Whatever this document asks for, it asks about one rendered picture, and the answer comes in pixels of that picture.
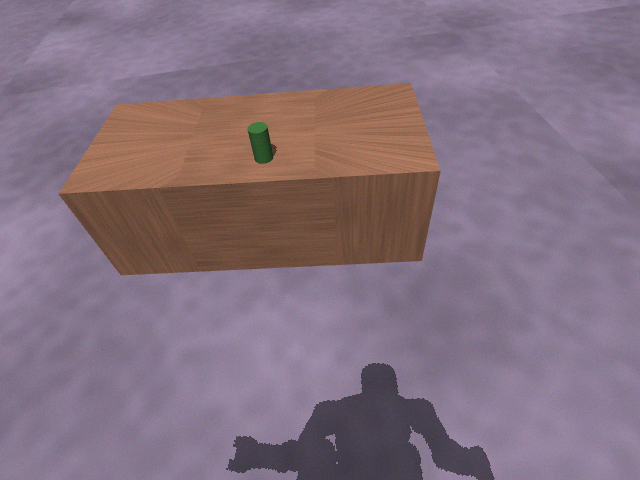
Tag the can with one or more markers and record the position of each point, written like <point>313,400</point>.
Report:
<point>260,142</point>

